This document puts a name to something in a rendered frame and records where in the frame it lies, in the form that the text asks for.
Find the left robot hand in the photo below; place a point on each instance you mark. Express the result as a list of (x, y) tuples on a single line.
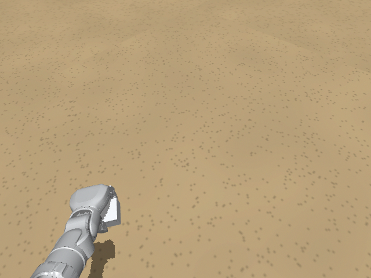
[(96, 196)]

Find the left robot arm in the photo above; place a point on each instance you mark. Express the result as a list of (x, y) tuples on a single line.
[(74, 247)]

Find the small box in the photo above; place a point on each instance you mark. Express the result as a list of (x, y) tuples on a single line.
[(111, 214)]

